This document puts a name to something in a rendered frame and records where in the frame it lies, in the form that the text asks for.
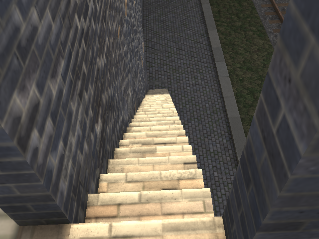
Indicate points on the stairs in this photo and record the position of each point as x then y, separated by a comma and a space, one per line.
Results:
153, 175

